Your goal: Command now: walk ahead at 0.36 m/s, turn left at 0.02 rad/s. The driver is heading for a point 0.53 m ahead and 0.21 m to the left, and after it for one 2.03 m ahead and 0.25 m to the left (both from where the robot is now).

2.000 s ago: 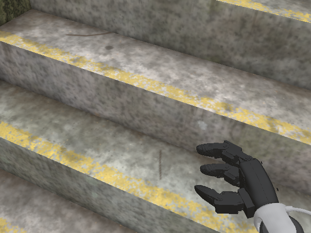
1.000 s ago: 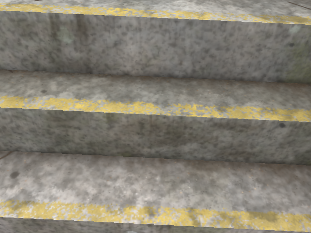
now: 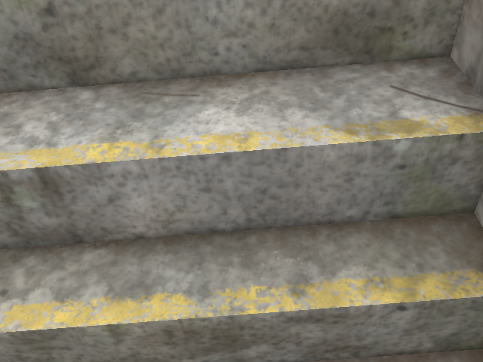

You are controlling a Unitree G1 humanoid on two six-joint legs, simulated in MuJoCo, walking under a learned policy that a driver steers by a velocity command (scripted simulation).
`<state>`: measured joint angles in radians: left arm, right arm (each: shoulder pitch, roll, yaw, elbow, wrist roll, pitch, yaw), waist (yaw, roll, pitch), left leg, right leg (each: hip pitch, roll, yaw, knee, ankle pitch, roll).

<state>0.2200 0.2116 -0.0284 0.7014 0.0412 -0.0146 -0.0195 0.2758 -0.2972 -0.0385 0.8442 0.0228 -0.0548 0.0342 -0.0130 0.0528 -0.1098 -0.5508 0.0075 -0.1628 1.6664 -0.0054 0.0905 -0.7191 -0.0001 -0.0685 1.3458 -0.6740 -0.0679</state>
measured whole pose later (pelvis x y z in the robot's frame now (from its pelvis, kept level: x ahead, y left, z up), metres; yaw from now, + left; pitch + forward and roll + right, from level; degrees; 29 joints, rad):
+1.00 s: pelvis +0.35 -0.06 +0.36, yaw +45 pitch +7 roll -7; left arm -0.06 0.02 -0.07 0.53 0.06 -0.10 0.06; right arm 0.30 -0.28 -0.05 0.78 0.05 -0.04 0.01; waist 0.03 0.13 -0.01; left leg -0.61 -0.13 -0.33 1.09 0.02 0.06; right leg -0.97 0.04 0.04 1.39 -0.87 -0.15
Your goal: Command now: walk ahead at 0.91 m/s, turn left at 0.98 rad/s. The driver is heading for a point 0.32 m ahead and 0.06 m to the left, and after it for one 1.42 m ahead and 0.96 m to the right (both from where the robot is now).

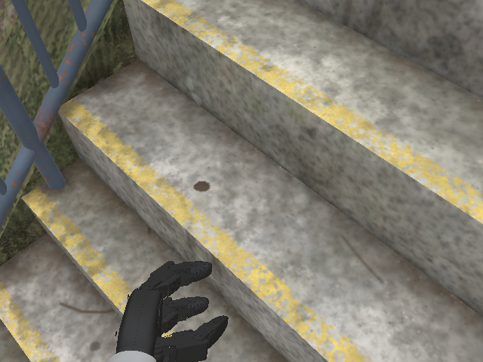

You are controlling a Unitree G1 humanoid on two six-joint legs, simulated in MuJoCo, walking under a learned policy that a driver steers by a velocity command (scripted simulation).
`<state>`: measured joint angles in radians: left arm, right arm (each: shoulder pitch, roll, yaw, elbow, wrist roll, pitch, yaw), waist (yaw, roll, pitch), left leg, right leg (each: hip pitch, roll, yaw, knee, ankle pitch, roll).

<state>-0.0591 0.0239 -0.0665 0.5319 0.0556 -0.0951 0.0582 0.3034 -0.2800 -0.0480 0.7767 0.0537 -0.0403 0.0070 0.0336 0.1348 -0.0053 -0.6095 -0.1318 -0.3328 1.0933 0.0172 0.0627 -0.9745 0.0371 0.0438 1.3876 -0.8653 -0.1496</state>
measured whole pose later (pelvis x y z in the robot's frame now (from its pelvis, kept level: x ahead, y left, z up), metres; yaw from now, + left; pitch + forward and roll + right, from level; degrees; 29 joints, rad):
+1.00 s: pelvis +0.23 +0.19 +0.00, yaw +19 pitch -1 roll -5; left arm 0.26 0.18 0.00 0.68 0.02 -0.09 0.04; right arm 0.29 -0.25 0.00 0.68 -0.01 0.01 0.02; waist 0.03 0.07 -0.05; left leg -0.35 -0.11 -0.13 1.39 -0.19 -0.02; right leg -0.74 0.13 -0.09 1.43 -0.69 -0.14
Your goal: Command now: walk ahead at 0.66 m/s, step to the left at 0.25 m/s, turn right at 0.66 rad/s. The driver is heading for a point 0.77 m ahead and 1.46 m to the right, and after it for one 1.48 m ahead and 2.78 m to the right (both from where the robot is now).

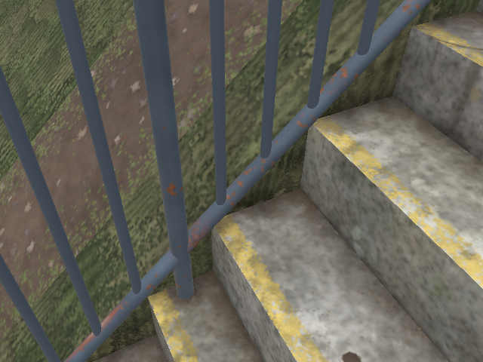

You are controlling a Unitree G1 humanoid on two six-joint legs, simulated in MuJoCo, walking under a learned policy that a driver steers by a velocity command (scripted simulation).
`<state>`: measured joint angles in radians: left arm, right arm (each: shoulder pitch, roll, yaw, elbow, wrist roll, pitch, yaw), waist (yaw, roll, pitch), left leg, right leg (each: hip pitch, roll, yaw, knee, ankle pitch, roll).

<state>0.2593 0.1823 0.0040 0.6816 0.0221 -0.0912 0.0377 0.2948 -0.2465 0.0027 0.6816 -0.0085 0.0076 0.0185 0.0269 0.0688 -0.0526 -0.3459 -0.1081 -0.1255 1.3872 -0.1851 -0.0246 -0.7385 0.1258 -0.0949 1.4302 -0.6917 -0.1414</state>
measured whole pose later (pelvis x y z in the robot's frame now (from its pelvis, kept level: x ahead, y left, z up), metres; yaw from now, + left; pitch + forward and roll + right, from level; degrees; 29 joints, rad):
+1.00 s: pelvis +0.11 +0.08 -0.01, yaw -58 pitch -2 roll -2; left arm 0.07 0.25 0.00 0.49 0.05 0.04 0.00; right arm 0.16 -0.34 -0.02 0.70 0.00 -0.02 -0.01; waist 0.05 0.06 -0.01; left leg -0.27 0.32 0.11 0.78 -0.02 0.18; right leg -0.88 0.17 0.00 1.44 -0.59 -0.10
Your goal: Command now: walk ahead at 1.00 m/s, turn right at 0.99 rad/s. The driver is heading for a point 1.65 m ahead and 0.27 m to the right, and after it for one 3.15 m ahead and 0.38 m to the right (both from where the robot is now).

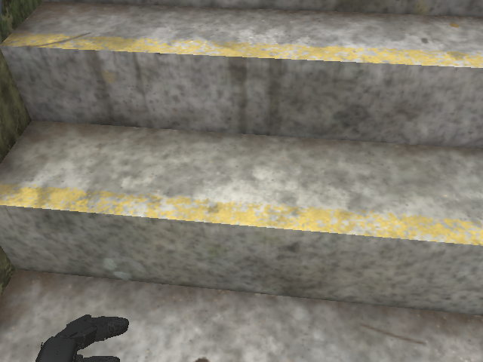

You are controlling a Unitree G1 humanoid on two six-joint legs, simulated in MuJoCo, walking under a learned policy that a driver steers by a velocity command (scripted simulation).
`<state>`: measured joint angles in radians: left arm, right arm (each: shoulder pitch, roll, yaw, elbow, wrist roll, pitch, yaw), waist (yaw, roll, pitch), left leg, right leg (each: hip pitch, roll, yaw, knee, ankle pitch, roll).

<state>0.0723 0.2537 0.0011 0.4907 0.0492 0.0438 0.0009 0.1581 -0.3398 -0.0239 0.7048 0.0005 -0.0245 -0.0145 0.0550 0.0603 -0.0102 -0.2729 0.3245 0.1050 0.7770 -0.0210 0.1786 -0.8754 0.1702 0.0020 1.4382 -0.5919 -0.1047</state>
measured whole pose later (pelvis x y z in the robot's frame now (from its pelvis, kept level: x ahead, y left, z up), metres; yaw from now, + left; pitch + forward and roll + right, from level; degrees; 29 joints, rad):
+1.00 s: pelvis -0.04 -0.33 -0.05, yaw -12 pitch +2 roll +2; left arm 0.48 0.13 -0.08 1.03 0.07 -0.07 0.01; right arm -0.02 0.00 0.14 0.54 0.04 -0.01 0.05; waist -0.01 0.01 -0.12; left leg -1.43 -0.04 0.05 2.25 0.02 0.13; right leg -0.08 -0.08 -0.27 0.44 -0.39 -0.02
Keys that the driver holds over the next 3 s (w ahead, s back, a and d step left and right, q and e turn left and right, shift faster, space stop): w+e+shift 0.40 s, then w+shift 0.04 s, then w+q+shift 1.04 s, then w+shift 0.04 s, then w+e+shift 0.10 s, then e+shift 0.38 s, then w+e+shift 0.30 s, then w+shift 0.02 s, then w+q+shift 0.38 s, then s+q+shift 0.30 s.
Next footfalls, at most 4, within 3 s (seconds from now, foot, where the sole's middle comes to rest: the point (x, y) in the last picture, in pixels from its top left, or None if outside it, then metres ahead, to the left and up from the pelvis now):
0.30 left None -0.05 0.04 -0.82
0.68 right None -0.10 -0.39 -0.82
1.08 left None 0.07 -0.30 -0.62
1.46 right None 0.12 -0.52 -0.62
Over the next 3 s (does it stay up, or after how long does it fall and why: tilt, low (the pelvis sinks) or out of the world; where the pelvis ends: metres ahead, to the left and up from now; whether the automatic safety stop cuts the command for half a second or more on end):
stays up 0.41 -0.46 0.38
